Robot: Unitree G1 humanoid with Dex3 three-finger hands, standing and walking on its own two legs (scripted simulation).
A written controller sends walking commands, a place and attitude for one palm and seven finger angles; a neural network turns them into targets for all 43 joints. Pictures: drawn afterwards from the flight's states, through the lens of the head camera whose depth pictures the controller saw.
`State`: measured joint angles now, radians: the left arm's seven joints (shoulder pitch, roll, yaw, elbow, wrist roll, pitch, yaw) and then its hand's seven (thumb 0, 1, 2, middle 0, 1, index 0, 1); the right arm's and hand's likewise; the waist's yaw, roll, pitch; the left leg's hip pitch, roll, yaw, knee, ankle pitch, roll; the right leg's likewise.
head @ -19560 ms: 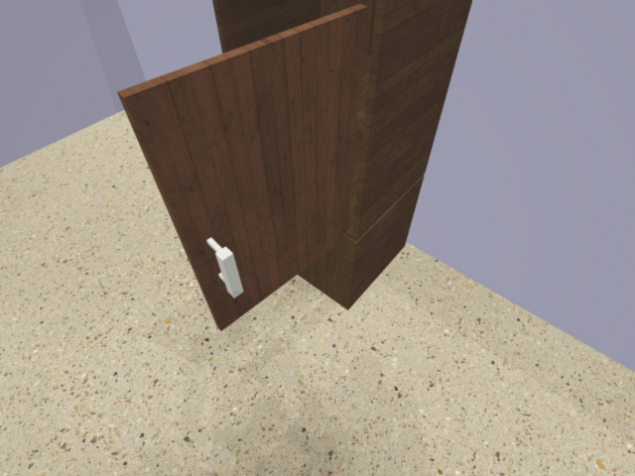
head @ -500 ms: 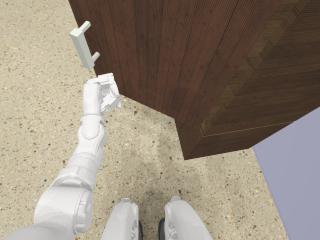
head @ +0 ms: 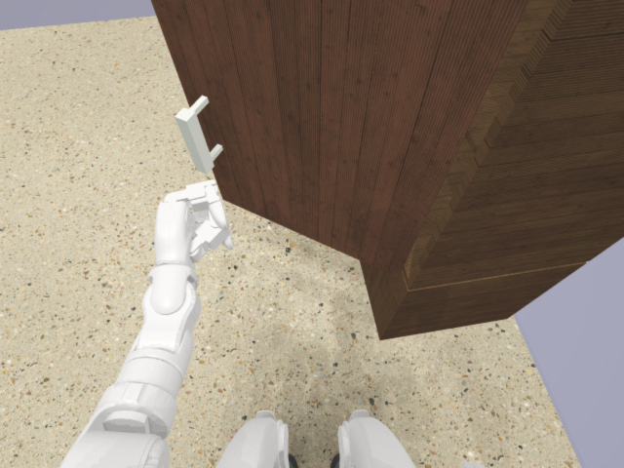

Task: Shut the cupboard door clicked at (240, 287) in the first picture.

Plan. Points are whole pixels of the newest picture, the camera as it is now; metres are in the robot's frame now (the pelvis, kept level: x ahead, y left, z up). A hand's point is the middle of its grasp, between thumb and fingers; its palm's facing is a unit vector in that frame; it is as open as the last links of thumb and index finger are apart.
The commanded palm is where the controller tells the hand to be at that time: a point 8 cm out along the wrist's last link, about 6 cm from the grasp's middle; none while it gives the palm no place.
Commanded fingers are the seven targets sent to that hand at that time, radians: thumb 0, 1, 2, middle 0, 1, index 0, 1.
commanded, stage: draw the hand back to the body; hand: left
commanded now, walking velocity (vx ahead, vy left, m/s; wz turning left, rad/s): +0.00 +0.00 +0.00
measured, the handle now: (203, 135) +0.62 +0.18 +0.00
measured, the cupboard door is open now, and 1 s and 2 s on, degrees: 53 53 53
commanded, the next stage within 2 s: step back with the hand held close in 1.36 s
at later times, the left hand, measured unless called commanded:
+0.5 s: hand (91, 278) +0.29 +0.20 +0.15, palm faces +0.13 -0.96 -0.24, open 3.2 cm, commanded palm +0.26 +0.24 +0.17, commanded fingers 0.00 0.90 0.90 -0.83 -0.99 -0.83 -0.99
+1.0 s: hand out of the picture +0.21 +0.31 +0.27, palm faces +0.46 -0.77 -0.44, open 6.2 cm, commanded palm +0.16 +0.34 +0.28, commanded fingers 0.00 0.90 0.90 -0.20 -0.30 -0.20 -0.30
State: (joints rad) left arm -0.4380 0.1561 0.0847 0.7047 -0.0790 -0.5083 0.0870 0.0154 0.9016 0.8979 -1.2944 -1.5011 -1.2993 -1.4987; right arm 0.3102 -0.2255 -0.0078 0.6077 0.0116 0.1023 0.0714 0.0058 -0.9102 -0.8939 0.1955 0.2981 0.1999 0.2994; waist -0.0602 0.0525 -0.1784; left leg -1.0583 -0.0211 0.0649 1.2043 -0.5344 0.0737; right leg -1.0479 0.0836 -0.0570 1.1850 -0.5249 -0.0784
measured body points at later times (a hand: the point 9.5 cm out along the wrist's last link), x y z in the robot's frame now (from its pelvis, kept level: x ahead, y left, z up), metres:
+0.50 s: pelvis +0.03 +0.01 +0.08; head +0.03 +0.01 +0.53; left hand +0.28 +0.25 +0.17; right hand +0.23 -0.20 +0.01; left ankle +0.02 +0.08 -0.63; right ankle +0.02 -0.07 -0.63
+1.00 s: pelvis +0.04 +0.03 +0.10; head +0.02 +0.01 +0.55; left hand +0.18 +0.34 +0.29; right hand +0.24 -0.17 +0.02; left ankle +0.02 +0.08 -0.63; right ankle +0.02 -0.07 -0.63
